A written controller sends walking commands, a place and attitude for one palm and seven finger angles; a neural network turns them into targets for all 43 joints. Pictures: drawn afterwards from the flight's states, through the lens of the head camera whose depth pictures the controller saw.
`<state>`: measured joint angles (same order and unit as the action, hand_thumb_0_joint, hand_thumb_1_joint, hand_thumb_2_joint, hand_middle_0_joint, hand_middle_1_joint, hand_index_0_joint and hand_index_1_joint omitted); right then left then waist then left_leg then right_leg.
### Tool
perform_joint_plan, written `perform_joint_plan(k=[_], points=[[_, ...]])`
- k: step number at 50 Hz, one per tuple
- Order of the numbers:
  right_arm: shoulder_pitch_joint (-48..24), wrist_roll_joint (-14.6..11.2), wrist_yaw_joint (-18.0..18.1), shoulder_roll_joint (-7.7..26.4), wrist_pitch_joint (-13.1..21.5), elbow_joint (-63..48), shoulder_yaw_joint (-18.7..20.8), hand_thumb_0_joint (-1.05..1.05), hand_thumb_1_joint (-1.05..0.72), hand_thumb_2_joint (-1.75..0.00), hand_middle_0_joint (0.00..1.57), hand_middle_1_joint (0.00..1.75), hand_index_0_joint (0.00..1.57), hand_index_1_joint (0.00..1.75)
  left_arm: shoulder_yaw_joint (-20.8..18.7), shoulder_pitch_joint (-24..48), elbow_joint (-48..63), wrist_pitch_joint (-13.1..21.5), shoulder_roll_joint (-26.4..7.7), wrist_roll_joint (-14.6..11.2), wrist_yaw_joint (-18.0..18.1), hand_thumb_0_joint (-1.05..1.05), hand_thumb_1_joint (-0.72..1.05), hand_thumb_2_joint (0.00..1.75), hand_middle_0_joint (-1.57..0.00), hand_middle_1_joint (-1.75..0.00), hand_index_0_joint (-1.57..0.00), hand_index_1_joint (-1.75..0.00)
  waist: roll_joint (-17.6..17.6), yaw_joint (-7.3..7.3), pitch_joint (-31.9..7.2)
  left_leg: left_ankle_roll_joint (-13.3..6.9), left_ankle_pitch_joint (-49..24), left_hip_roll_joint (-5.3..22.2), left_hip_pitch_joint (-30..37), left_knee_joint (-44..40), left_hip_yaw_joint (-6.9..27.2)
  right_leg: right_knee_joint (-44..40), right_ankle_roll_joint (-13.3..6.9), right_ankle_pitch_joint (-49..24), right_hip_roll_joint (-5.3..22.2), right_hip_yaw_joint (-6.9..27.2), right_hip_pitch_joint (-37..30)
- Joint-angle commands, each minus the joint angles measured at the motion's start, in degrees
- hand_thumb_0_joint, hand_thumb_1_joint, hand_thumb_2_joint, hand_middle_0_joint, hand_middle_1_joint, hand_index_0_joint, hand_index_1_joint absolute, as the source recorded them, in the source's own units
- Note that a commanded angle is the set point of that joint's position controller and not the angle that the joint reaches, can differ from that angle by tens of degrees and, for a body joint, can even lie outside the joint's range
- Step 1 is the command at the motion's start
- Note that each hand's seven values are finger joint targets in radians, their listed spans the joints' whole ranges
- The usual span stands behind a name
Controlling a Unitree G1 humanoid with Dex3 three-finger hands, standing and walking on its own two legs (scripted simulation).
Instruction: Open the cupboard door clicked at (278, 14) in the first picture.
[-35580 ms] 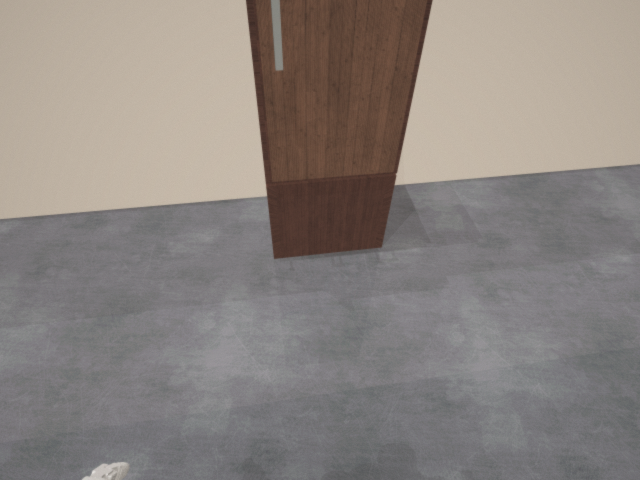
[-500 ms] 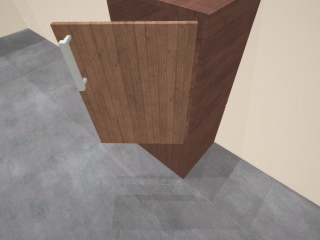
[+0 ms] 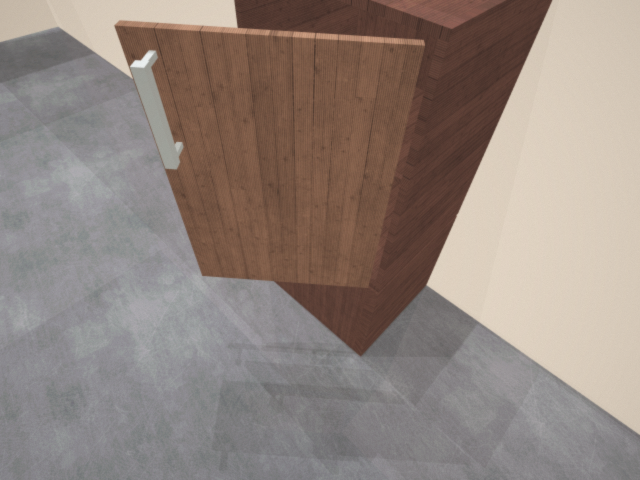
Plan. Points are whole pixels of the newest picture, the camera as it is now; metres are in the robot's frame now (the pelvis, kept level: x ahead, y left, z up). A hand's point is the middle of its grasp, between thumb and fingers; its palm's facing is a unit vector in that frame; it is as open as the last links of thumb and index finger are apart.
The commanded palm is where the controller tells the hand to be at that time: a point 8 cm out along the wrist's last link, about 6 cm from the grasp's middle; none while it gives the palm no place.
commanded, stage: shuffle to correct the standing spot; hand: left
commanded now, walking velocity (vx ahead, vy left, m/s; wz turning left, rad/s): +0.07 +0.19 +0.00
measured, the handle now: (162, 113) +0.57 +0.30 +0.14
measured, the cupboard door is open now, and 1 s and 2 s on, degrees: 40 40 40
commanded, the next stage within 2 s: come to a stop and stand still in 0.36 s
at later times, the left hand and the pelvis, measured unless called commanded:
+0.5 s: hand out of the picture +0.03 +0.28 -0.20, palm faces +0.07 -0.97 -0.23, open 7.4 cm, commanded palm none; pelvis +0.03 +0.09 -0.02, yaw -1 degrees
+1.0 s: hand out of the picture +0.09 +0.27 -0.17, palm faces -0.03 -0.97 -0.22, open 7.3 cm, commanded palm none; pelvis +0.03 +0.09 +0.00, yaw -1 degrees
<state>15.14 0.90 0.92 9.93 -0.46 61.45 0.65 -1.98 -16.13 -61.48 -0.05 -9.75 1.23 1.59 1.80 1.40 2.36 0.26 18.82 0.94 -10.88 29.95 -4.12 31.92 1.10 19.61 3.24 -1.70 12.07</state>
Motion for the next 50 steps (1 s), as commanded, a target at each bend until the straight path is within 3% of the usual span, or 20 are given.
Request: perform_joint_plan(k=[1, 4, 7, 9, 10, 11, 15, 20, 21, 23, 24, 26, 29, 36, 41, 44, 46, 47, 48, 50], points=[[5.7, 0.4, 0.2, 7.6, 1.0, -2.4, 1.6, 0.00, -0.90, -0.90, 0.20, 0.30, 0.20, 0.30, -1.7, 0.0, 4.8, -0.3, -6.3, 0.3, 0.6, 0.00, 0.90, 0.90, -0.20, -0.30, -0.20, -0.30, -9.7, -1.02, 0.8, -5.1, -20.4, 8.9, 1.4, -7.0, 7.5, 3.2, -2.9, -2.4, 1.1, -1.8, 5.3], [5.4, 0.5, 0.6, 8.2, 0.8, -3.8, 1.8, 0.00, -0.90, -0.90, 0.20, 0.30, 0.20, 0.30, -1.2, 0.7, 5.7, -0.7, -4.4, 0.2, 0.5, 0.00, 0.90, 0.90, -0.20, -0.30, -0.20, -0.30, -13.4, -0.66, 1.3, -9.7, -26.0, 11.8, 1.7, -9.3, 11.0, 10.7, -2.3, 10.0, -0.8, -3.4, 9.4], [1.9, 0.4, 0.5, 7.6, 0.6, -5.7, 1.7, 0.00, -0.90, -0.90, 0.20, 0.30, 0.20, 0.30, -1.4, -3.4, 4.6, -0.1, -4.3, 0.1, 0.4, 0.00, 0.90, 0.90, -0.20, -0.30, -0.20, -0.30, -7.8, 2.18, -0.3, -7.8, -25.8, 8.7, -3.3, -2.9, 7.0, 1.6, -3.2, -1.5, 1.0, -2.2, 0.7], [-0.5, -0.1, 0.1, 5.0, 0.8, -8.2, 1.9, 0.00, -0.90, -0.90, 0.20, 0.30, 0.20, 0.30, -3.0, -10.3, 2.8, 0.9, -10.8, 0.5, 1.0, 0.00, 0.90, 0.90, -0.20, -0.30, -0.20, -0.30, 9.8, 4.26, -3.8, -1.7, -5.3, -0.3, -16.8, 12.5, -1.9, -7.5, -9.1, -26.8, 17.9, 17.2, -13.4], [-3.1, -0.1, 0.0, 4.9, 0.5, -9.4, 2.0, 0.00, -0.90, -0.90, 0.20, 0.30, 0.20, 0.30, -3.3, -12.9, 2.2, 1.3, -13.0, 0.2, 1.1, 0.00, 0.90, 0.90, -0.20, -0.30, -0.20, -0.30, 11.1, 5.53, -2.9, 0.0, 14.3, -1.7, -21.6, 22.4, 0.1, -10.5, -14.6, -40.3, 25.3, 24.1, -14.0], [-3.2, 0.0, 0.2, 5.0, 0.1, -9.5, 2.1, 0.00, -0.90, -0.90, 0.20, 0.30, 0.20, 0.30, -3.5, -12.4, 2.2, 1.4, -12.5, 0.3, 1.6, 0.00, 0.90, 0.90, -0.20, -0.30, -0.20, -0.30, 11.9, 5.01, -2.9, 0.3, 15.5, 0.1, -23.7, 27.8, 3.7, -9.5, -16.6, -43.9, 25.7, 23.1, -14.6], [-4.6, -0.3, -1.5, 3.4, -0.4, -10.0, 2.2, 0.00, -0.90, -0.90, 0.20, 0.30, 0.20, 0.30, -3.2, -3.7, 5.6, 1.0, -11.0, 1.1, 1.6, 0.00, 0.90, 0.90, -0.20, -0.30, -0.20, -0.30, 12.1, 1.73, 0.2, 0.9, 8.6, 1.6, -21.6, 25.0, 3.6, -8.5, -10.9, -36.8, 17.7, 8.4, -5.8], [1.8, -0.6, -1.9, 3.4, 0.1, -8.1, 2.4, 0.00, -0.90, -0.90, 0.20, 0.30, 0.20, 0.30, -4.2, 0.4, 7.6, 0.2, -14.0, 0.8, 1.0, 0.00, 0.90, 0.90, -0.20, -0.30, -0.20, -0.30, 8.5, -1.97, -2.1, 1.7, -8.3, -2.6, 0.6, 0.5, -4.9, -1.4, -5.3, -23.4, 12.0, 2.4, 6.0], [4.9, -0.4, -1.6, 5.1, 0.3, -7.1, 2.8, 0.00, -0.90, -0.90, 0.20, 0.30, 0.20, 0.30, -3.9, 0.5, 8.4, -0.3, -12.4, 0.9, 0.9, 0.00, 0.90, 0.90, -0.20, -0.30, -0.20, -0.30, 3.2, -3.06, -3.5, 1.4, -12.6, -1.3, 6.4, -2.0, -4.1, 4.8, -3.8, -17.3, 9.2, 0.4, 8.7], [9.3, 0.4, -0.9, 14.1, 0.3, -7.3, 4.7, 0.00, -0.90, -0.90, 0.20, 0.30, 0.20, 0.30, -3.1, 1.7, 10.2, -1.5, -6.8, 0.0, 0.8, 0.00, 0.90, 0.90, -0.20, -0.30, -0.20, -0.30, -22.0, -4.99, -7.1, -9.5, -31.8, 18.1, 7.4, -9.4, 19.8, 28.0, 0.3, 21.4, -1.3, -4.3, 19.2], [7.3, 0.4, -0.6, 14.0, -0.3, -8.5, 4.3, 0.00, -0.90, -0.90, 0.20, 0.30, 0.20, 0.30, -3.0, 1.5, 10.5, -1.9, -6.4, 0.1, 1.3, 0.00, 0.90, 0.90, -0.20, -0.30, -0.20, -0.30, -17.5, -4.58, -7.1, -13.5, -23.7, 19.7, 1.4, -11.2, 19.6, 35.4, -1.3, 21.3, -0.6, 0.5, 17.8], [0.0, 0.8, 0.1, 9.1, 0.6, -9.9, 3.2, 0.00, -0.90, -0.90, 0.20, 0.30, 0.20, 0.30, -2.2, 1.9, 9.1, -1.5, -4.5, 0.4, 1.0, 0.00, 0.90, 0.90, -0.20, -0.30, -0.20, -0.30, -13.8, -2.11, -2.1, -13.1, -11.9, 17.4, -5.9, -14.1, 20.1, 37.7, -2.1, 13.9, 1.6, 1.9, 18.4], [-3.2, 0.9, 0.6, 7.7, 2.2, -10.1, 2.2, 0.00, -0.90, -0.90, 0.20, 0.30, 0.20, 0.30, -1.5, -3.2, 5.8, -1.0, -3.8, 0.4, -0.1, 0.00, 0.90, 0.90, -0.20, -0.30, -0.20, -0.30, -8.1, 0.42, -3.4, -10.4, -19.1, 12.9, -5.1, -13.7, 12.4, 30.1, -1.0, 4.6, 1.2, 1.5, 12.8], [1.4, 1.0, 1.5, 7.4, 1.4, -6.3, 2.7, 0.00, -0.90, -0.90, 0.20, 0.30, 0.20, 0.30, -0.4, 0.2, 6.5, -1.0, -3.0, -0.2, -0.1, 0.00, 0.90, 0.90, -0.20, -0.30, -0.20, -0.30, -5.4, -2.07, -3.9, -11.5, -30.0, 16.3, 0.8, -10.9, 14.1, 5.5, -1.1, 6.5, -0.9, 0.3, 5.5], [0.7, 0.0, 1.0, 5.0, 1.2, -5.3, 2.1, 0.00, -0.90, -0.90, 0.20, 0.30, 0.20, 0.30, -0.7, -1.7, 5.9, -0.3, -5.4, 0.2, 0.2, 0.00, 0.90, 0.90, -0.20, -0.30, -0.20, -0.30, 1.3, -1.43, -3.2, -3.9, -14.5, 8.2, -7.6, -5.2, 7.8, -10.1, -3.9, -12.4, 3.5, 6.4, -5.0], [0.8, 0.2, 0.7, 2.4, 0.5, -3.8, 1.1, 0.00, -0.90, -0.90, 0.20, 0.30, 0.20, 0.30, -0.1, 0.5, 5.9, 0.5, -5.4, -0.4, 0.2, 0.00, 0.90, 0.90, -0.20, -0.30, -0.20, -0.30, 6.7, -2.73, -2.5, -0.8, -6.1, 3.1, -2.1, -3.4, 2.2, -12.3, -7.4, -11.4, 7.4, 8.6, 2.9], [2.3, 0.3, 0.6, 1.9, 0.6, -2.0, 0.7, 0.00, -0.90, -0.90, 0.20, 0.30, 0.20, 0.30, 0.4, 1.4, 5.6, 0.5, -4.2, -0.5, 0.3, 0.00, 0.90, 0.90, -0.20, -0.30, -0.20, -0.30, 1.9, -3.05, -0.3, -1.2, -8.6, 4.5, 0.9, -6.3, 3.5, -12.7, -6.1, -6.1, 5.0, 6.3, 5.7], [-0.4, 0.0, 0.4, 7.8, 0.6, -5.3, 1.8, 0.00, -0.90, -0.90, 0.20, 0.30, 0.20, 0.30, 0.5, -4.0, 5.2, 0.8, -6.0, 0.6, 2.3, 0.00, 0.90, 0.90, -0.20, -0.30, -0.20, -0.30, 4.1, -0.92, 2.0, -0.3, -6.7, 5.7, -3.1, 3.7, 2.8, -13.2, -2.9, -16.2, 4.8, 9.2, 5.0], [1.6, 0.2, -0.4, 4.2, 0.0, -6.3, 1.1, 0.00, -0.90, -0.90, 0.20, 0.30, 0.20, 0.30, 0.8, 0.2, 8.0, 1.2, -8.1, 0.0, 2.0, 0.00, 0.90, 0.90, -0.20, -0.30, -0.20, -0.30, 3.8, -3.38, -0.2, -0.2, 1.5, 3.4, -5.4, 6.8, 1.6, -17.1, -5.1, 2.5, 7.7, 11.2, 6.4], [3.4, 0.6, -0.9, 3.5, -0.1, -5.7, 0.9, 0.00, -0.90, -0.90, 0.20, 0.30, 0.20, 0.30, 0.7, 2.0, 9.7, 1.6, -8.3, -0.1, 1.6, 0.00, 0.90, 0.90, -0.20, -0.30, -0.20, -0.30, -1.4, -4.70, 2.1, -0.5, 0.9, 2.3, -7.2, 10.1, 1.7, -18.0, -8.9, 6.5, 7.4, 12.0, 9.1]])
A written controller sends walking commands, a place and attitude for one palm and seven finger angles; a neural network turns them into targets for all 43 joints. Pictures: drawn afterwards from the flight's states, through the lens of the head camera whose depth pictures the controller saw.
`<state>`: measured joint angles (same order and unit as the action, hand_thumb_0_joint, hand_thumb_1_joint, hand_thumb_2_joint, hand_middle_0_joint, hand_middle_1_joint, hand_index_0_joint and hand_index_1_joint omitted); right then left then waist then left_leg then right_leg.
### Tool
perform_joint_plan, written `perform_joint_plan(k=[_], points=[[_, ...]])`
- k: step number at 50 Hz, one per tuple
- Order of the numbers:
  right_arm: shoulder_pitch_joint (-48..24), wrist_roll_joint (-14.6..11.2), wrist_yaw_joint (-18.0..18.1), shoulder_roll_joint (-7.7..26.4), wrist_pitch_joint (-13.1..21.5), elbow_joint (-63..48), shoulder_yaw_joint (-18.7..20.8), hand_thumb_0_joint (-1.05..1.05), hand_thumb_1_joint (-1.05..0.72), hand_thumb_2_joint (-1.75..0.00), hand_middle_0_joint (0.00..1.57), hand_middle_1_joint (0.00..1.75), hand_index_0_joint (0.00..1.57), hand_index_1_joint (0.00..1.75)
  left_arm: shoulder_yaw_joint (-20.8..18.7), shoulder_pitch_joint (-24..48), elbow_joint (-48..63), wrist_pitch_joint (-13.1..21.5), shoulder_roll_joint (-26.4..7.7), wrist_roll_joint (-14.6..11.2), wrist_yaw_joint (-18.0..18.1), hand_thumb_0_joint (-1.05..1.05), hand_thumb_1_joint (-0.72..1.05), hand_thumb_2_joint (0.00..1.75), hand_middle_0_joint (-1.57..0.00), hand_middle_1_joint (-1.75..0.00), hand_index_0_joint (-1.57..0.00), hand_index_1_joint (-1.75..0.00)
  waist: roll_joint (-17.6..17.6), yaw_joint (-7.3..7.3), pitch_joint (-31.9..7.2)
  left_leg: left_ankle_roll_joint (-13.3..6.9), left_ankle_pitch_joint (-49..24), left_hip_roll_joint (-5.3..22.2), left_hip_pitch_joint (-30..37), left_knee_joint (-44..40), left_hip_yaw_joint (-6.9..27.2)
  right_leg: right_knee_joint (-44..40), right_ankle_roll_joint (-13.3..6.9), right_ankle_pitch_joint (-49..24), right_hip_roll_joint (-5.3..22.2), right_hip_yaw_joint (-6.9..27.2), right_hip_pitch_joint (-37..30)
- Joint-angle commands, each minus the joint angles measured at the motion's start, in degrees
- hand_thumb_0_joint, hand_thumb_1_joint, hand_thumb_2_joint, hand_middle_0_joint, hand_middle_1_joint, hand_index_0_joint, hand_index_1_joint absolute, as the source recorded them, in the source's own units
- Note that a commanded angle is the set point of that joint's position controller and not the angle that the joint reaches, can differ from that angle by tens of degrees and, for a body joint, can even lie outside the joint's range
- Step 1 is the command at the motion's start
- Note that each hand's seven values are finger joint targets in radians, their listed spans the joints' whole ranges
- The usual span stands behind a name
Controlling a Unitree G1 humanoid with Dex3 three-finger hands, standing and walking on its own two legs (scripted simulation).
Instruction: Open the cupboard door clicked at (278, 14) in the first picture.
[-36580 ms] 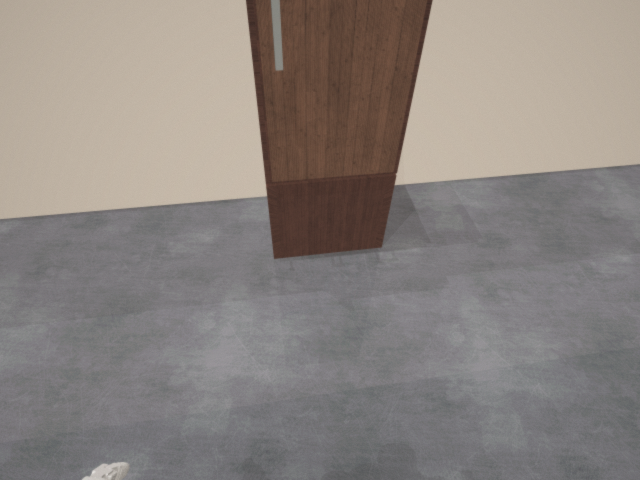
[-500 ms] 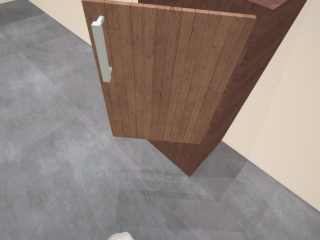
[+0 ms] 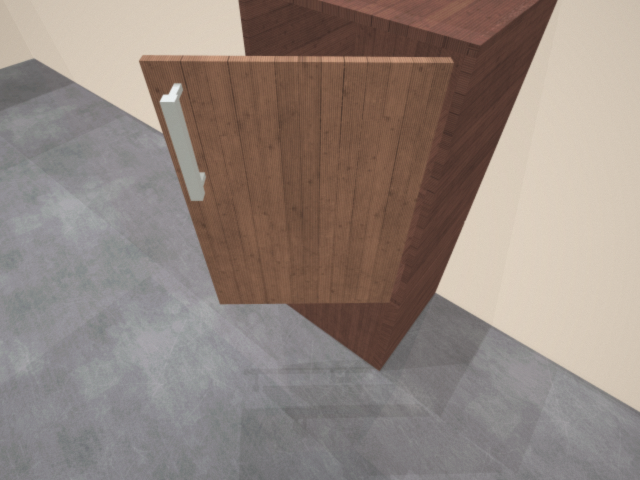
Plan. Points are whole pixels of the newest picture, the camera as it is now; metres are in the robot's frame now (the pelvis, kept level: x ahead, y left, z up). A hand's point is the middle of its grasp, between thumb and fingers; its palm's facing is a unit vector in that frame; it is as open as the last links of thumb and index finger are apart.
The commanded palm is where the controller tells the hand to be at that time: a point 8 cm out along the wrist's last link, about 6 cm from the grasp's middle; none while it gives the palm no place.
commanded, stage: come to a stop and stand still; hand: left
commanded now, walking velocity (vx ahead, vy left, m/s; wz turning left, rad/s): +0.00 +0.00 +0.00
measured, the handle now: (187, 145) +0.54 +0.21 +0.14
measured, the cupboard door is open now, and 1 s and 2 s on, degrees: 40 40 40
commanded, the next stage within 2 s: look again from close up in 0.76 s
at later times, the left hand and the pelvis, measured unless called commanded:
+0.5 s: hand out of the picture +0.03 +0.19 -0.17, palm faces +0.00 -0.98 -0.20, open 7.4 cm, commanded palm none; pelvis +0.03 +0.02 +0.00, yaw -1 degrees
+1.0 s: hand out of the picture +0.06 +0.21 -0.17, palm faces -0.01 -0.98 -0.22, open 7.4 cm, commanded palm none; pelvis +0.04 +0.02 +0.01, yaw -1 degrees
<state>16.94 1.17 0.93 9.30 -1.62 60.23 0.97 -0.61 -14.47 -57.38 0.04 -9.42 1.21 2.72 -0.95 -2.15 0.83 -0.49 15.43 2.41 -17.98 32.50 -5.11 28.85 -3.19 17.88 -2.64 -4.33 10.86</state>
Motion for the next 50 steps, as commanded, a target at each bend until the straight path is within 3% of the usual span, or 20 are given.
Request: perform_joint_plan(k=[1, 2, 4, 5, 6, 8, 10, 11, 16, 20, 22, 31, 37, 50], points=[[1.6, 0.4, -1.0, 2.8, 1.3, -4.2, 0.1, 0.00, -0.90, -0.90, 0.20, 0.30, 0.20, 0.30, -0.6, 0.0, 5.4, 2.3, -8.2, -0.3, 0.5, 0.00, 0.90, 0.90, -0.20, -0.30, -0.20, -0.30, -3.7, -0.68, 2.5, 0.3, 2.3, 1.2, 1.4, 5.1, 2.4, -13.2, -5.4, -0.3, 13.8, 12.8, 8.3], [2.9, 0.3, -0.9, 2.3, 1.6, -4.1, -0.3, 0.00, -0.90, -0.90, 0.20, 0.30, 0.20, 0.30, -0.6, -0.4, 4.7, 2.7, -8.4, -0.5, 0.5, 0.00, 0.90, 0.90, -0.20, -0.30, -0.20, -0.30, -2.7, -1.21, 1.6, 0.1, 0.0, 1.2, 3.2, 2.1, 2.7, -11.1, -5.3, -3.9, 13.0, 11.8, 7.5], [4.1, 0.1, -0.5, 3.4, 2.4, -3.9, -0.5, 0.00, -0.90, -0.90, 0.20, 0.30, 0.20, 0.30, -0.3, -1.1, 3.9, 2.6, -7.0, -0.7, 0.4, 0.00, 0.90, 0.90, -0.20, -0.30, -0.20, -0.30, -0.9, -0.51, 1.5, -0.7, -3.6, 2.4, 4.5, -2.5, 5.0, -8.1, -3.6, -4.0, 10.2, 9.8, 7.2], [3.6, 0.1, -0.4, 4.1, 2.5, -3.7, -0.6, 0.00, -0.90, -0.90, 0.20, 0.30, 0.20, 0.30, -0.1, -1.4, 3.5, 2.2, -6.4, -0.7, 0.2, 0.00, 0.90, 0.90, -0.20, -0.30, -0.20, -0.30, -2.0, 0.05, 3.7, -1.2, -2.9, 3.2, 3.2, -4.3, 6.2, -7.7, -2.7, -1.2, 8.8, 9.0, 7.7], [3.0, 0.1, -0.3, 3.9, 2.8, -3.4, -0.8, 0.00, -0.90, -0.90, 0.20, 0.30, 0.20, 0.30, 0.0, -2.2, 3.0, 2.0, -5.8, -0.6, 0.2, 0.00, 0.90, 0.90, -0.20, -0.30, -0.20, -0.30, -5.4, 0.83, 5.6, -1.9, -4.4, 3.9, 1.0, -6.8, 7.8, -6.7, -2.0, -2.3, 7.6, 8.0, 6.4], [2.2, 0.0, 0.0, 4.7, 2.8, -3.5, -1.0, 0.00, -0.90, -0.90, 0.20, 0.30, 0.20, 0.30, 0.2, -4.4, 1.7, 1.7, -5.4, -0.7, -0.1, 0.00, 0.90, 0.90, -0.20, -0.30, -0.20, -0.30, -3.5, 2.03, 6.3, -2.8, -2.0, 4.4, -1.5, -9.5, 9.5, -6.1, -0.9, -0.9, 6.3, 7.3, 3.7], [2.5, -0.1, 0.1, 5.3, 2.9, -3.2, -1.1, 0.00, -0.90, -0.90, 0.20, 0.30, 0.20, 0.30, 0.5, -5.0, 0.9, 1.6, -5.2, -0.8, -0.2, 0.00, 0.90, 0.90, -0.20, -0.30, -0.20, -0.30, -0.2, 1.97, 5.1, -2.6, -0.7, 4.1, -0.6, -10.2, 9.1, -6.7, -0.7, -0.2, 6.6, 7.7, 2.7], [2.3, 0.0, 0.2, 4.9, 3.2, -2.7, -1.1, 0.00, -0.90, -0.90, 0.20, 0.30, 0.20, 0.30, 0.6, -5.2, 0.7, 1.8, -5.0, -0.7, -0.1, 0.00, 0.90, 0.90, -0.20, -0.30, -0.20, -0.30, 0.7, 2.11, 4.6, -2.7, -3.3, 4.0, 0.4, -10.0, 8.6, -6.7, -0.6, -3.4, 6.9, 7.5, 2.1], [2.2, -0.3, 0.3, 5.4, 3.6, -1.2, -1.2, 0.00, -0.90, -0.90, 0.20, 0.30, 0.20, 0.30, 0.6, -5.4, 0.0, 2.0, -5.3, -0.7, -0.1, 0.00, 0.90, 0.90, -0.20, -0.30, -0.20, -0.30, 1.7, 1.95, 0.4, -2.6, -7.4, 3.9, 4.8, -10.0, 7.7, -6.3, 0.0, -7.1, 7.7, 7.7, 0.5], [1.3, -0.4, 0.4, 5.9, 3.7, -0.1, -1.2, 0.00, -0.90, -0.90, 0.20, 0.30, 0.20, 0.30, 0.7, -5.5, -1.0, 2.0, -5.5, -0.7, -0.1, 0.00, 0.90, 0.90, -0.20, -0.30, -0.20, -0.30, 2.9, 1.99, 0.0, -2.6, -10.3, 4.1, 6.6, -9.8, 7.2, -6.1, 0.3, -9.5, 8.1, 7.8, 0.5], [0.8, -0.4, 0.5, 5.9, 3.9, 0.4, -1.2, 0.00, -0.90, -0.90, 0.20, 0.30, 0.20, 0.30, 0.6, -5.6, -1.4, 2.0, -6.0, -0.6, 0.0, 0.00, 0.90, 0.90, -0.20, -0.30, -0.20, -0.30, 1.3, 2.07, 0.3, -2.7, -12.5, 4.0, 7.1, -9.7, 7.1, -5.9, 0.4, -11.4, 8.3, 7.9, 0.2], [-2.3, -0.6, 0.7, 6.7, 3.7, 1.5, -1.0, 0.00, -0.90, -0.90, 0.20, 0.30, 0.20, 0.30, 0.6, -6.0, -3.2, 1.9, -7.0, -0.4, -0.1, 0.00, 0.90, 0.90, -0.20, -0.30, -0.20, -0.30, 1.4, 2.29, 1.6, -2.7, -14.5, 4.1, 9.1, -9.5, 6.4, -7.1, 0.8, -15.3, 8.9, 8.2, 0.4], [-3.7, -0.5, 0.9, 8.0, 3.8, 1.5, -0.7, 0.00, -0.90, -0.90, 0.20, 0.30, 0.20, 0.30, 0.5, -5.3, -3.4, 1.8, -7.8, -0.4, -0.2, 0.00, 0.90, 0.90, -0.20, -0.30, -0.20, -0.30, 0.8, 2.37, 0.0, -2.6, -17.0, 4.3, 10.4, -9.6, 6.3, -7.0, 0.9, -17.7, 9.3, 8.2, -0.7], [-5.4, -0.5, 0.9, 9.6, 3.9, 1.9, -0.5, 0.00, -0.90, -0.90, 0.20, 0.30, 0.20, 0.30, 0.0, -3.0, -3.2, 1.5, -9.5, -0.4, -0.5, 0.00, 0.90, 0.90, -0.20, -0.30, -0.20, -0.30, 1.3, 2.57, -0.8, -2.8, -17.9, 4.8, 11.6, -11.2, 6.9, -7.7, 1.1, -15.8, 9.4, 7.8, -1.6]])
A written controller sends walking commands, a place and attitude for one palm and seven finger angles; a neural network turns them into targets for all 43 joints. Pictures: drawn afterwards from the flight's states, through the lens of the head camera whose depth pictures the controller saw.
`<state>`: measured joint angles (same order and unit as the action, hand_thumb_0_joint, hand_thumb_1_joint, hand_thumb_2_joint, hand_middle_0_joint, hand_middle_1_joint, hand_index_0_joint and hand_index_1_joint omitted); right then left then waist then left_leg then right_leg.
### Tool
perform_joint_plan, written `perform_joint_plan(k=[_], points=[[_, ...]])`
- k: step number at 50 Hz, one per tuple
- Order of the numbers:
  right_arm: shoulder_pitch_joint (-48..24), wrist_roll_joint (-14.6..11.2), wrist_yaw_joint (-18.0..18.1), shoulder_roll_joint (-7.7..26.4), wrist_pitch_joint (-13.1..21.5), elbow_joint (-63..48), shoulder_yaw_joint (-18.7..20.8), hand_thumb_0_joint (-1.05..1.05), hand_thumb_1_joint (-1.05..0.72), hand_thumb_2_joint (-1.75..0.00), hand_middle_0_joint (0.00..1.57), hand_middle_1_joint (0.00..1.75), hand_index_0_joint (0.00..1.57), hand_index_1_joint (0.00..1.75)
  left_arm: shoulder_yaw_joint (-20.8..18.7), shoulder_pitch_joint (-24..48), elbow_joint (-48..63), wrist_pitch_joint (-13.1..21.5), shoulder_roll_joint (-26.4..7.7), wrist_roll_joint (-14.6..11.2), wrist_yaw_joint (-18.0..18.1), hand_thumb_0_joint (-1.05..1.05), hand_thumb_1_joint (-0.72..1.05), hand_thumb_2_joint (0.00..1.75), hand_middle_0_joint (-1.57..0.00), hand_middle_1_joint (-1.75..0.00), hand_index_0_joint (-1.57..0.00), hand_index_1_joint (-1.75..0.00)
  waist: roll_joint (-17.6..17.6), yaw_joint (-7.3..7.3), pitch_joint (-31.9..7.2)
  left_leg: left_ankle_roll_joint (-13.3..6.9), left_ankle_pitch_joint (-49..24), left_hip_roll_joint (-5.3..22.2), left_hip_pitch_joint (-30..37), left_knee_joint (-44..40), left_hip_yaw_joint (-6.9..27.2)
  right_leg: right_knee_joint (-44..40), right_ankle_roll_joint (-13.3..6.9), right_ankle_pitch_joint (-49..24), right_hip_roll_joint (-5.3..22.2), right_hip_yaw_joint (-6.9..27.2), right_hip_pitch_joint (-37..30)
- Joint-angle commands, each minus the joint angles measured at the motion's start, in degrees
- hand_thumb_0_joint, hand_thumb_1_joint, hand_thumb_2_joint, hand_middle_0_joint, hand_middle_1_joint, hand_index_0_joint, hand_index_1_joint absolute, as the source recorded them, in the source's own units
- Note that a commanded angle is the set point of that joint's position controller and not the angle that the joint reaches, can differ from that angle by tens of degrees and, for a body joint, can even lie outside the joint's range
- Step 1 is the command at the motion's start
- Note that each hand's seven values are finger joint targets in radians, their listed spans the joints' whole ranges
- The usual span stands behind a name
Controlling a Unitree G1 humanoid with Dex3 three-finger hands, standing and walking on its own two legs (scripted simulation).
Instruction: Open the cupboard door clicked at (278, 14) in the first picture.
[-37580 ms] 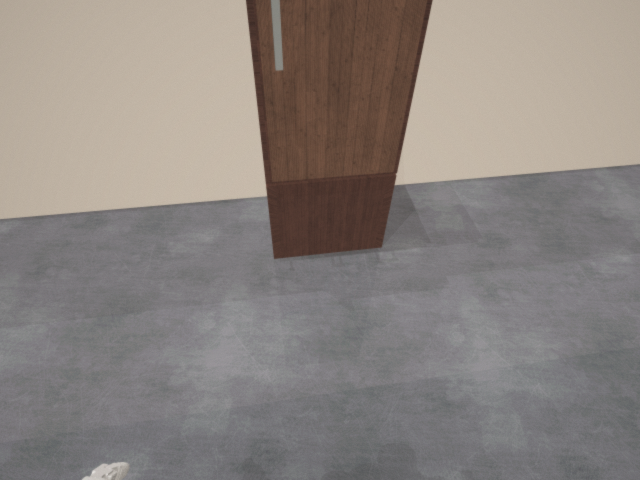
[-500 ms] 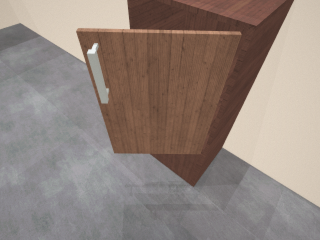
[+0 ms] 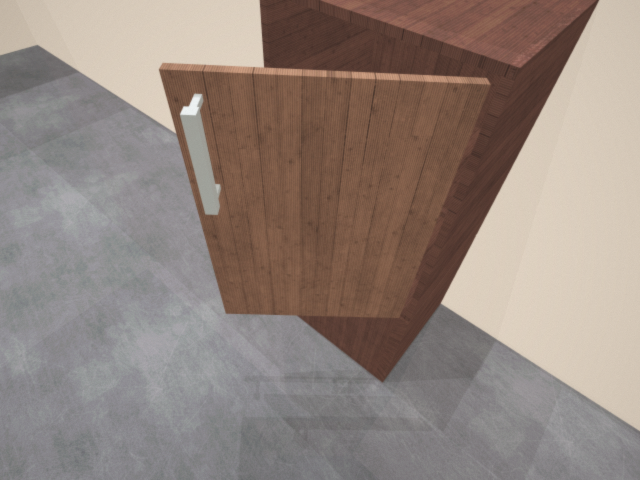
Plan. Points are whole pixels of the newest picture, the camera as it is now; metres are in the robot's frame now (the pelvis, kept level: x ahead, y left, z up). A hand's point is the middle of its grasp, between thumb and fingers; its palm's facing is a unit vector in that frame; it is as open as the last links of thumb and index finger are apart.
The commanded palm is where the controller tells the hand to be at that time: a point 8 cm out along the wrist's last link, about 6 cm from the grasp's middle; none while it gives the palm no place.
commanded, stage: look again from close up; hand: left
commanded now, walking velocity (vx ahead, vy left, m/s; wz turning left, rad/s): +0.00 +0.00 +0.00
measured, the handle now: (205, 158) +0.50 +0.20 +0.13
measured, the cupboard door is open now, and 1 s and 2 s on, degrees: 40 40 40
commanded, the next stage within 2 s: raise the hand with hooked fingers in 0.36 s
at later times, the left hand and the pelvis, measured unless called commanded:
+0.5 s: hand out of the picture +0.03 +0.20 -0.17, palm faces +0.07 -0.97 -0.22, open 7.4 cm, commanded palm +0.09 +0.25 -0.07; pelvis -0.01 +0.00 +0.00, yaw +1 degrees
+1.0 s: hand out of the picture +0.12 +0.22 +0.00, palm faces +0.24 -0.97 -0.04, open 9.3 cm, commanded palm +0.12 +0.27 +0.01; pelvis -0.06 -0.04 -0.06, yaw +5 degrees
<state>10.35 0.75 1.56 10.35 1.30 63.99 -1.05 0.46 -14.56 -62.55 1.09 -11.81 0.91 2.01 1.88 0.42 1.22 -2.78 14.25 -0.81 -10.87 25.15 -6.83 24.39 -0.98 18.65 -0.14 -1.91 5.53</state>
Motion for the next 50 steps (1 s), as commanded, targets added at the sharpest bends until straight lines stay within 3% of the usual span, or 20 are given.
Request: perform_joint_plan(k=[1, 22, 23, 24, 25, 26, 27, 28, 29, 30, 31, 33, 34, 35, 37, 38, 40, 42, 46, 50], points=[[1.0, -0.1, 0.3, 8.2, 1.0, -1.8, 1.5, 0.00, -0.90, -0.90, 0.20, 0.30, 0.20, 0.30, -1.1, -2.9, 2.1, 0.5, -7.0, 0.0, 0.3, 0.00, 0.90, 0.90, -0.20, -0.30, -0.20, -0.30, -1.4, 0.20, -0.4, -0.6, -16.8, 8.0, 4.1, -3.9, 8.5, -3.4, -1.1, -17.0, 6.9, 5.3, 3.7], [0.7, -0.1, 0.1, 9.5, 0.9, -0.7, 1.4, 0.00, -0.90, -0.90, 0.20, 0.30, 0.20, 0.30, -1.1, -1.6, 1.3, 0.4, -8.2, -0.1, 0.0, 0.00, 0.90, 0.90, -0.20, -0.30, -0.20, -0.30, -1.1, 0.10, 0.2, -0.3, -13.7, 8.1, 4.2, -6.1, 9.2, -5.3, -1.1, -14.0, 7.4, 5.6, 3.6], [1.0, -0.6, -0.3, 8.2, 0.9, -4.4, 1.3, 0.00, -0.90, -0.90, 0.20, 0.30, 0.20, 0.30, 0.0, -5.8, 0.6, 1.2, -4.0, 0.7, 2.4, 0.00, 0.90, 0.90, -0.20, -0.30, -0.20, -0.30, -5.4, -0.21, 3.8, 1.4, -22.4, 8.2, 1.0, 4.7, 7.2, -4.1, 0.6, -24.7, 8.8, 6.7, 7.6], [5.2, -3.7, 1.5, 16.3, 8.2, -23.7, 4.5, 0.00, -0.90, -0.90, 0.20, 0.30, 0.20, 0.30, -16.8, 34.6, 86.3, 12.3, -24.3, -9.8, 2.4, 0.00, 0.88, 0.89, -0.20, -0.32, -0.20, -0.32, -15.1, -5.10, -26.3, 3.6, -35.4, 2.1, 19.1, 0.1, 11.0, 2.4, -1.4, -29.8, 2.3, 0.3, 4.8], [0.9, -2.9, 2.8, 11.3, 14.2, -22.3, 1.4, 0.00, -0.90, -0.90, 0.20, 0.30, 0.20, 0.30, -11.9, 8.5, 74.9, 10.0, -17.9, -5.5, 3.2, 0.00, 0.85, 0.88, -0.20, -0.33, -0.20, -0.33, -24.9, 0.12, -24.4, 3.2, -45.7, 6.8, 29.0, -3.1, 12.1, 8.7, -1.6, -12.7, 0.5, -0.1, 11.0], [1.5, -2.8, 3.2, 10.6, 14.8, -18.6, 2.3, 0.00, -0.90, -0.90, 0.20, 0.30, 0.20, 0.30, -10.7, 5.2, 69.6, 7.4, -14.8, -6.6, 5.6, 0.00, 0.83, 0.87, -0.21, -0.34, -0.21, -0.34, -21.1, -0.16, -21.0, 5.7, -40.9, 5.7, 20.2, -2.5, 10.8, 9.9, -1.1, -3.6, 0.8, -1.2, 11.8], [4.0, -3.4, 2.5, 7.3, 14.1, -18.4, 2.4, 0.00, -0.90, -0.90, 0.20, 0.30, 0.20, 0.30, -0.7, -10.7, 57.6, 2.9, 2.4, -8.5, 4.4, 0.00, 0.81, 0.86, -0.21, -0.36, -0.21, -0.36, -12.8, -2.81, -12.2, 4.2, -34.3, 6.4, 16.1, -3.0, 10.3, 8.4, -0.2, -1.9, 0.5, -2.2, 15.7], [2.0, -3.3, 1.8, 10.9, 14.2, -23.1, 3.5, 0.00, -0.90, -0.90, 0.20, 0.30, 0.20, 0.30, -5.0, 0.9, 66.5, 5.1, -2.2, -10.6, 3.5, 0.00, 0.78, 0.85, -0.21, -0.37, -0.21, -0.37, -6.8, -2.73, -5.9, 3.0, -25.5, 5.7, 8.4, -1.3, 10.9, 6.4, -0.1, -3.3, 1.0, -2.4, 15.9], [1.2, -2.8, 1.8, 12.1, 14.5, -24.5, 4.7, 0.00, -0.90, -0.90, 0.20, 0.30, 0.20, 0.30, -8.5, 0.4, 64.9, 7.8, -5.2, -10.7, 2.0, 0.00, 0.76, 0.84, -0.21, -0.39, -0.21, -0.39, -2.2, -3.27, -5.2, 2.4, -15.2, 4.2, 4.2, 1.8, 10.1, 4.0, -0.2, -4.1, 0.4, -2.8, 17.6], [0.5, -2.1, 2.1, 12.5, 14.2, -25.4, 4.7, 0.00, -0.90, -0.90, 0.20, 0.30, 0.20, 0.30, -11.1, -0.7, 59.5, 11.2, -6.4, -11.0, 0.6, 0.00, 0.74, 0.83, -0.21, -0.40, -0.21, -0.40, 4.3, -3.57, 0.0, 2.1, -8.1, 2.8, -2.9, 4.5, 10.0, 3.1, 0.0, -4.3, 0.2, -3.4, 20.6], [0.2, -1.9, 1.8, 12.2, 13.8, -26.7, 4.9, 0.00, -0.90, -0.90, 0.20, 0.30, 0.20, 0.30, -12.8, -7.0, 52.7, 14.2, -5.5, -11.5, -1.6, 0.00, 0.71, 0.82, -0.21, -0.42, -0.21, -0.42, 7.1, -1.97, 1.3, 2.0, -5.4, 1.7, -7.2, 7.0, 9.0, 4.0, -0.1, -3.4, 0.2, -3.3, 22.5], [-1.8, -1.2, 0.8, 11.9, 13.2, -28.8, 4.9, 0.00, -0.90, -0.90, 0.20, 0.30, 0.20, 0.30, -13.4, -15.1, 44.6, 21.5, -1.7, -13.6, -8.0, 0.00, 0.67, 0.80, -0.22, -0.45, -0.22, -0.45, 12.8, 0.46, -0.3, 2.4, -5.6, 1.1, -15.4, 13.0, 8.5, 11.9, -0.2, -6.3, -0.7, -4.2, 28.0], [-3.0, -1.4, 0.5, 12.2, 13.1, -29.7, 5.3, 0.00, -0.90, -0.90, 0.20, 0.30, 0.20, 0.30, -15.2, -16.0, 43.5, 25.4, -3.0, -15.1, -11.9, 0.00, 0.64, 0.79, -0.22, -0.47, -0.22, -0.47, 15.8, 1.65, -3.2, 2.8, -4.5, 0.7, -20.3, 16.4, 7.6, 15.5, -0.1, -7.2, -0.4, -3.1, 28.9], [-4.0, -1.6, 0.2, 12.4, 13.4, -31.4, 5.5, 0.00, -0.90, -0.90, 0.20, 0.30, 0.20, 0.30, -15.0, -16.0, 43.4, 28.7, -3.2, -16.4, -16.3, 0.00, 0.62, 0.78, -0.22, -0.48, -0.22, -0.48, 14.8, 2.40, -5.6, 3.0, -2.7, 0.1, -23.5, 18.7, 6.9, 17.6, -0.2, -6.9, 0.1, -1.6, 29.2], [-4.1, -2.6, -0.7, 13.1, 14.0, -35.3, 5.7, 0.00, -0.90, -0.90, 0.20, 0.30, 0.20, 0.30, -18.1, -15.1, 43.2, 31.7, -7.4, -18.8, -24.2, 0.00, 0.57, 0.76, -0.22, -0.51, -0.22, -0.51, 4.0, 3.07, -10.0, 3.3, -1.6, -0.8, -24.2, 21.5, 5.8, 19.0, -0.8, -6.9, 1.6, 1.9, 26.9], [-4.8, -3.1, -0.4, 13.2, 14.1, -37.7, 5.6, 0.00, -0.90, -0.90, 0.20, 0.30, 0.20, 0.30, -20.7, -13.1, 46.7, 30.8, -10.8, -20.0, -26.2, 0.00, 0.55, 0.75, -0.22, -0.53, -0.22, -0.53, 0.2, 3.56, -13.8, 2.9, -0.7, -1.2, -24.4, 22.6, 4.9, 18.4, -0.4, -5.5, 2.1, 3.9, 25.2], [-5.2, -3.6, 0.6, 12.7, 14.1, -40.9, 5.1, 0.00, -0.90, -0.90, 0.20, 0.30, 0.20, 0.30, -23.2, -5.2, 56.8, 28.5, -15.0, -21.9, -27.4, 0.00, 0.50, 0.73, -0.23, -0.55, -0.23, -0.55, -5.5, 3.16, -19.3, 1.9, 0.8, -1.4, -23.5, 23.6, 3.9, 16.6, 0.6, -1.0, 2.4, 6.8, 23.6], [-3.7, -3.4, 1.7, 11.7, 13.9, -41.4, 4.8, 0.00, -0.90, -0.90, 0.20, 0.30, 0.20, 0.30, -25.1, 5.6, 66.1, 28.3, -18.0, -23.0, -25.4, 0.00, 0.46, 0.71, -0.23, -0.58, -0.23, -0.58, -6.6, 1.27, -20.2, 1.3, 3.8, -0.5, -23.6, 24.6, 5.3, 14.4, 1.7, 6.2, 2.6, 9.8, 25.3], [-0.5, -2.6, 3.9, 10.7, 15.2, -38.2, 3.6, 0.00, -0.90, -0.90, 0.20, 0.30, 0.20, 0.30, -21.0, 18.3, 77.2, 33.1, -16.1, -21.6, -20.1, 0.00, 0.36, 0.67, -0.24, -0.64, -0.24, -0.64, -7.8, -3.56, -16.2, 0.4, 5.2, 1.7, -20.0, 25.3, 7.6, 13.2, 0.8, 11.6, 0.8, 9.2, 30.3], [0.4, -3.3, 5.0, 12.2, 17.1, -35.3, 2.6, 0.00, -0.90, -0.90, 0.20, 0.30, 0.20, 0.30, -15.5, 12.8, 69.9, 31.4, -14.7, -20.3, -22.6, 0.00, 0.27, 0.63, -0.25, -0.70, -0.25, -0.70, -9.0, -4.86, -9.7, 0.0, 5.9, 2.2, -19.7, 23.6, 8.8, 12.2, 0.4, 9.9, 0.3, 7.7, 31.3]])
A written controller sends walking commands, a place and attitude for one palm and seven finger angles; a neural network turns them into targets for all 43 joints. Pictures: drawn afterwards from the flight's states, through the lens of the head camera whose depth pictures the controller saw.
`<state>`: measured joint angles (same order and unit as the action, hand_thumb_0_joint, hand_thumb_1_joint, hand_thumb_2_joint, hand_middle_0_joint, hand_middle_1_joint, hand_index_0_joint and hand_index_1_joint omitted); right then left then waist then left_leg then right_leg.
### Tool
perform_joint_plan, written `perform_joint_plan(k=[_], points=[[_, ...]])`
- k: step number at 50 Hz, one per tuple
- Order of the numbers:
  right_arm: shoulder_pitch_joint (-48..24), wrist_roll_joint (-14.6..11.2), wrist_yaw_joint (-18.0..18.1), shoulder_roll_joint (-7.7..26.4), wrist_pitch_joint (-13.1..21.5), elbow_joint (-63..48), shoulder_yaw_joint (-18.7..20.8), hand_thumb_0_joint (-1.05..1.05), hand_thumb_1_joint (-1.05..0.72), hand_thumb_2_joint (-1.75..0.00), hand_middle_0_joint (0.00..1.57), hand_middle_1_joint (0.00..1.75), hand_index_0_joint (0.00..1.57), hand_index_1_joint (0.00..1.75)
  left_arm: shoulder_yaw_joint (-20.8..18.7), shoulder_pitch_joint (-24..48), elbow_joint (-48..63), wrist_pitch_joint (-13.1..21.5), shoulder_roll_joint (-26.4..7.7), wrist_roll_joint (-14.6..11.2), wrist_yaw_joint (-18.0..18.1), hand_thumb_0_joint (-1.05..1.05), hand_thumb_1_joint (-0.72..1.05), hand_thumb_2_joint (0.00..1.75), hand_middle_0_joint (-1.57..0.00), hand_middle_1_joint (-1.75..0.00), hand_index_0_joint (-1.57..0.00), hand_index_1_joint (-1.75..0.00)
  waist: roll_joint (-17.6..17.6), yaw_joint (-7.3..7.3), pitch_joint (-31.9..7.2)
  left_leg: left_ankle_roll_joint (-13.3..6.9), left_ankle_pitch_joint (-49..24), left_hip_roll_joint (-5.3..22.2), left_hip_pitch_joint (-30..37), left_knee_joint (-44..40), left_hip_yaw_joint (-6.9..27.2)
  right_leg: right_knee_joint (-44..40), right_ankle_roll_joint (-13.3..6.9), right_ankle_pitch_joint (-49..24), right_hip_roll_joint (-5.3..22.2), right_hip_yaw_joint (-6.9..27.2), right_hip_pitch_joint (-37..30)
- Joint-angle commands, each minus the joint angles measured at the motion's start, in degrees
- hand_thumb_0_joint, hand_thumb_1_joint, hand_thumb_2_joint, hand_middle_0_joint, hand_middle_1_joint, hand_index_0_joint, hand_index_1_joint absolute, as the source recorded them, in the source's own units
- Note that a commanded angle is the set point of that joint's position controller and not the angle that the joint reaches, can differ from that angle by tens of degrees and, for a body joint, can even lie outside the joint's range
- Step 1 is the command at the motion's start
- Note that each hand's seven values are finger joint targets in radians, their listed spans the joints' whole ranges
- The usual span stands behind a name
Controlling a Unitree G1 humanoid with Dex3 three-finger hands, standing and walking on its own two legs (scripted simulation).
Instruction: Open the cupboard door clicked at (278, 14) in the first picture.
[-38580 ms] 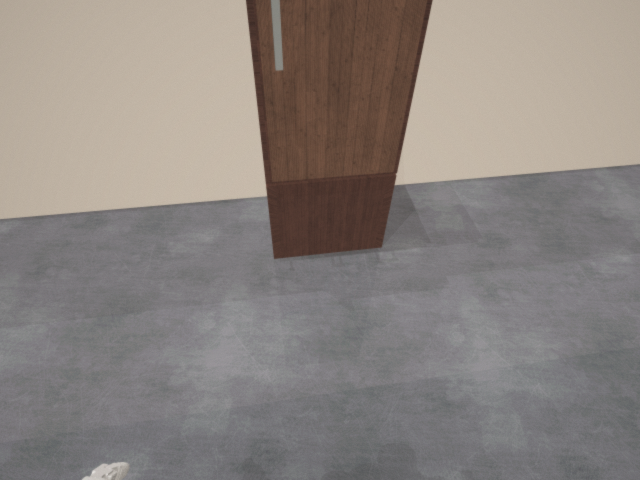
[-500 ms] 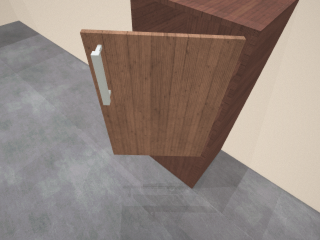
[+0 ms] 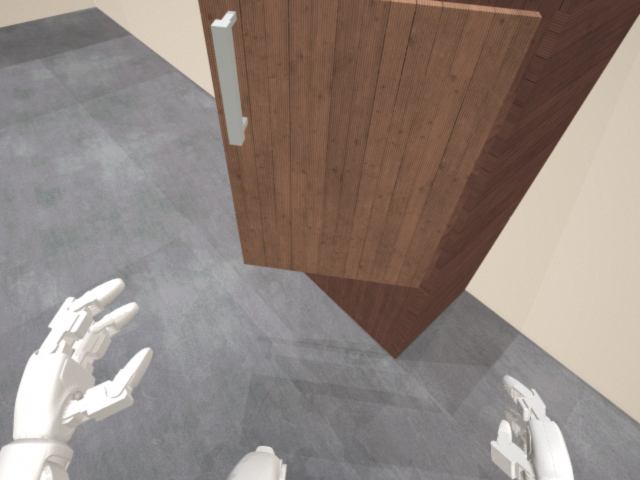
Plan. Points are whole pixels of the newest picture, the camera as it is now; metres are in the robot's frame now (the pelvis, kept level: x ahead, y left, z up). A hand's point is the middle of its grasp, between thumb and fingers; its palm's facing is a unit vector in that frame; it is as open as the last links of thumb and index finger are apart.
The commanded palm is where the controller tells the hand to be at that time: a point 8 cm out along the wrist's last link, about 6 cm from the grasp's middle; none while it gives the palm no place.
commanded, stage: raise the hand with hooked fingers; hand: left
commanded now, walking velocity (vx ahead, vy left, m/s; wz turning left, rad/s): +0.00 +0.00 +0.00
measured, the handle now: (233, 82) +0.58 +0.19 +0.19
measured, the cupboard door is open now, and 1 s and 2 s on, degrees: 40 40 40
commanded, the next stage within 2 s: move the hooked fingers beside the handle in 1.56 s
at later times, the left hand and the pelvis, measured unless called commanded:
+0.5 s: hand (101, 289) +0.27 +0.27 +0.11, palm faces -0.01 -1.00 -0.05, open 12.3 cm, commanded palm +0.25 +0.33 +0.14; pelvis +0.02 +0.04 +0.03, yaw -2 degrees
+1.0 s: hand (23, 199) +0.30 +0.32 +0.21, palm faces +0.08 -0.99 -0.08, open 14.0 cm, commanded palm +0.27 +0.36 +0.21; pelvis +0.01 +0.04 +0.05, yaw +0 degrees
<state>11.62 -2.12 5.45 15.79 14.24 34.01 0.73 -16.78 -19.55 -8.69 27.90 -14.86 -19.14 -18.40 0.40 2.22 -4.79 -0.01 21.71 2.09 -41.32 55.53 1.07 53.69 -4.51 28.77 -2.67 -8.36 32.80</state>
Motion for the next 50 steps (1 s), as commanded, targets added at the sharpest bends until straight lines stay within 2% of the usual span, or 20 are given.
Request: perform_joint_plan(k=[1, 2, 5, 6, 8, 10, 11, 13, 15, 19, 21, 23, 26, 29, 32, 37, 38, 43, 46, 50], points=[[-0.6, -0.9, 1.3, 7.3, 4.2, -5.1, 0.6, 0.00, -0.90, -0.90, 0.20, 0.30, 0.20, 0.30, 1.3, 17.7, 12.6, 2.2, -12.5, -0.4, -3.7, 0.00, 0.25, 0.62, -0.25, -0.72, -0.25, -0.72, -6.6, -6.53, -2.9, -2.8, -2.3, -0.9, 10.2, -6.9, 1.3, -17.8, 4.6, -1.7, 3.0, 15.0, 3.0], [-0.3, -1.0, 1.4, 7.3, 4.0, -5.0, 0.6, 0.00, -0.90, -0.90, 0.20, 0.30, 0.20, 0.30, 0.5, 17.5, 10.2, -0.4, -13.9, -0.1, -4.9, 0.00, 0.22, 0.61, -0.25, -0.74, -0.25, -0.74, -5.4, -6.18, -3.0, -2.8, -3.0, -1.0, 9.9, -7.5, 1.1, -18.8, 5.1, -3.2, 3.5, 15.6, 1.7], [-1.2, -1.4, 1.6, 7.2, 3.1, -6.5, 0.5, 0.00, -0.90, -0.90, 0.20, 0.30, 0.20, 0.30, -4.6, 12.6, 3.9, -9.7, -17.3, -1.2, -7.2, 0.00, 0.15, 0.58, -0.25, -0.78, -0.25, -0.78, -2.0, -2.58, -5.4, -2.4, -5.6, -1.5, 9.5, -9.7, 1.0, -20.6, 6.4, -7.5, 5.2, 16.4, -4.5], [-1.6, -1.5, 1.4, 7.1, 2.8, -7.1, 0.5, 0.00, -0.90, -0.90, 0.20, 0.30, 0.20, 0.30, -7.8, 9.9, 1.7, -12.3, -18.5, -2.3, -7.2, 0.00, 0.13, 0.57, -0.25, -0.80, -0.25, -0.80, -0.6, -0.74, -6.5, -2.2, -7.7, -1.5, 10.3, -10.4, 1.3, -20.2, 6.6, -11.1, 5.2, 16.0, -7.0], [-2.2, -1.2, 0.9, 6.3, 2.3, -8.6, 0.5, 0.00, -0.90, -0.90, 0.20, 0.30, 0.20, 0.30, -11.7, 8.0, 5.6, -14.2, -18.5, -4.7, -6.2, 0.00, 0.08, 0.55, -0.26, -0.82, -0.26, -0.82, 1.7, 1.05, -11.2, -1.8, -11.9, -1.7, 12.1, -11.6, 1.2, -19.2, 7.7, -20.8, 5.8, 14.6, -12.1], [-1.7, -0.9, 0.3, 5.8, 2.5, -9.2, 0.6, 0.00, -0.90, -0.90, 0.20, 0.30, 0.20, 0.30, -14.0, 7.8, 9.8, -13.2, -17.7, -6.2, -4.2, 0.00, 0.04, 0.53, -0.26, -0.86, -0.26, -0.86, 3.2, 1.59, -13.3, -1.8, -15.3, -1.8, 14.2, -12.9, 1.0, -17.8, 8.1, -29.1, 5.1, 12.6, -13.9], [-1.6, -0.6, -0.1, 5.6, 2.7, -9.2, 0.5, 0.00, -0.90, -0.90, 0.20, 0.30, 0.20, 0.30, -14.8, 7.5, 10.9, -12.3, -18.1, -6.3, -3.4, 0.00, 0.01, 0.52, -0.26, -0.87, -0.26, -0.87, 2.2, 2.29, -12.9, -1.7, -17.3, -1.8, 15.3, -13.2, 1.1, -16.8, 7.8, -33.2, 4.5, 11.9, -14.6], [-0.2, -0.6, -0.8, 5.5, 3.2, -8.9, 0.8, 0.00, -0.90, -0.90, 0.20, 0.30, 0.20, 0.30, -12.0, 8.0, 13.8, -9.6, -15.1, -5.5, -2.1, 0.00, -0.03, 0.50, -0.27, -0.90, -0.27, -0.90, 0.0, 1.00, -12.3, -1.9, -18.8, -1.8, 18.7, -14.6, 0.0, -16.2, 6.9, -34.3, 3.2, 9.4, -12.2], [0.3, -0.6, -1.1, 6.2, 3.7, -8.1, 1.0, 0.00, -0.90, -0.90, 0.20, 0.30, 0.20, 0.30, -8.3, 9.7, 14.4, -8.3, -13.2, -3.7, -1.7, 0.00, -0.08, 0.48, -0.27, -0.93, -0.27, -0.93, -2.6, -0.70, -9.7, -2.1, -18.2, -1.5, 20.7, -15.4, -0.3, -16.5, 5.8, -29.2, 1.9, 7.4, -8.0], [1.2, -1.0, -0.3, 7.4, 4.2, -7.1, 1.1, 0.00, -0.90, -0.90, 0.20, 0.30, 0.20, 0.30, -5.4, 15.3, 13.5, -10.0, -14.4, -1.9, -3.5, 0.00, -0.17, 0.44, -0.28, -0.99, -0.28, -0.99, -3.7, -2.58, -7.9, -2.5, -14.7, -1.2, 22.6, -17.1, 0.6, -18.4, 4.6, -20.7, 1.3, 6.5, -5.3], [0.7, -1.3, 0.5, 7.8, 4.3, -6.6, 0.9, 0.00, -0.90, -0.90, 0.20, 0.30, 0.20, 0.30, -6.2, 19.1, 14.3, -11.4, -16.7, -1.9, -4.0, 0.00, -0.22, 0.42, -0.28, -1.02, -0.28, -1.02, -5.1, -2.34, -7.6, -2.4, -12.9, -0.9, 24.3, -18.7, 1.3, -19.4, 4.0, -17.4, 1.2, 6.1, -5.7], [0.0, -1.4, 1.0, 7.3, 4.6, -6.8, 0.6, 0.00, -0.90, -0.90, 0.20, 0.30, 0.20, 0.30, -7.5, 22.5, 17.6, -12.1, -18.5, -1.7, -3.4, 0.00, -0.27, 0.40, -0.28, -1.05, -0.28, -1.05, -7.8, -1.92, -10.2, -2.1, -12.7, -0.6, 28.0, -20.7, 2.4, -20.0, 3.5, -15.8, 1.2, 5.3, -6.7], [-0.6, -1.1, 1.3, 7.2, 4.7, -6.5, -0.1, 0.00, -0.90, -0.90, 0.20, 0.30, 0.20, 0.30, -10.5, 24.5, 19.2, -12.7, -21.5, -1.4, -1.2, 0.00, -0.34, 0.37, -0.29, -1.10, -0.29, -1.10, -7.6, -0.83, -10.5, -1.6, -12.9, -0.1, 30.4, -23.1, 4.0, -20.8, 3.0, -15.5, 0.8, 4.5, -8.7], [-1.5, -1.2, 1.2, 6.6, 4.5, -6.6, -0.7, 0.00, -0.90, -0.90, 0.20, 0.30, 0.20, 0.30, -9.4, 24.9, 17.0, -14.5, -19.2, -1.5, -0.5, 0.00, -0.41, 0.34, -0.29, -1.14, -0.29, -1.14, -8.9, -0.73, -8.2, -0.8, -13.0, 0.3, 31.9, -25.5, 4.9, -21.7, 2.9, -16.0, 0.8, 3.8, -9.1], [-1.8, -1.7, 1.2, 7.0, 3.7, -6.7, -1.0, 0.00, -0.90, -0.90, 0.20, 0.30, 0.20, 0.30, -8.6, 25.6, 11.6, -18.9, -18.3, -1.6, -1.7, 0.00, -0.48, 0.31, -0.30, -1.18, -0.30, -1.18, -6.1, -0.69, -5.1, -0.6, -12.4, 0.3, 31.2, -27.5, 5.2, -23.5, 2.9, -16.9, 0.8, 3.6, -10.4], [-2.9, -2.4, 1.7, 7.0, 2.8, -7.7, -1.7, 0.00, -0.90, -0.90, 0.20, 0.30, 0.20, 0.30, -7.6, 32.3, 9.8, -25.6, -19.7, -1.0, -4.0, 0.00, -0.50, 0.30, -0.30, -1.20, -0.30, -1.20, -6.0, -0.76, -3.4, -0.8, -9.3, -0.1, 32.3, -29.7, 5.3, -26.4, 2.9, -16.1, 1.0, 4.2, -11.4], [-3.0, -2.3, 1.9, 6.9, 2.6, -7.8, -1.7, 0.00, -0.90, -0.90, 0.20, 0.30, 0.20, 0.30, -8.5, 33.7, 10.1, -26.0, -21.0, -0.9, -4.1, 0.00, -0.50, 0.30, -0.30, -1.20, -0.30, -1.20, -5.3, -0.81, -4.3, -1.0, -9.4, -0.1, 33.0, -29.8, 5.3, -26.8, 2.9, -16.2, 1.0, 4.3, -12.0], [-3.7, -1.7, 1.9, 6.2, 2.8, -7.7, -2.6, 0.00, -0.90, -0.90, 0.20, 0.30, 0.20, 0.30, -12.2, 41.3, 15.7, -23.7, -26.0, -0.3, -3.1, 0.00, -0.50, 0.30, -0.30, -1.20, -0.30, -1.20, -8.7, -0.56, -8.4, -0.4, -11.1, 0.0, 38.8, -31.5, 6.2, -28.4, 2.5, -16.6, 0.7, 4.5, -14.3], [-3.6, -1.7, 2.3, 6.3, 2.8, -6.5, -2.8, 0.00, -0.90, -0.90, 0.20, 0.30, 0.20, 0.30, -13.3, 42.6, 12.4, -23.6, -26.9, -0.6, -3.5, 0.00, -0.50, 0.30, -0.30, -1.20, -0.30, -1.20, -8.0, -0.44, -7.0, -0.5, -10.9, -0.2, 39.0, -32.4, 5.9, -30.1, 2.4, -17.1, 0.7, 4.7, -15.7], [-4.1, -2.5, 2.7, 6.8, 2.5, -5.7, -2.7, 0.00, -0.90, -0.90, 0.20, 0.30, 0.20, 0.30, -12.1, 44.1, 4.5, -27.1, -26.4, -0.7, -5.7, 0.00, -0.50, 0.30, -0.30, -1.20, -0.30, -1.20, -6.2, -0.98, -3.6, -1.3, -8.2, -0.8, 36.6, -33.3, 4.9, -31.7, 2.7, -16.0, 1.2, 4.9, -15.4]])
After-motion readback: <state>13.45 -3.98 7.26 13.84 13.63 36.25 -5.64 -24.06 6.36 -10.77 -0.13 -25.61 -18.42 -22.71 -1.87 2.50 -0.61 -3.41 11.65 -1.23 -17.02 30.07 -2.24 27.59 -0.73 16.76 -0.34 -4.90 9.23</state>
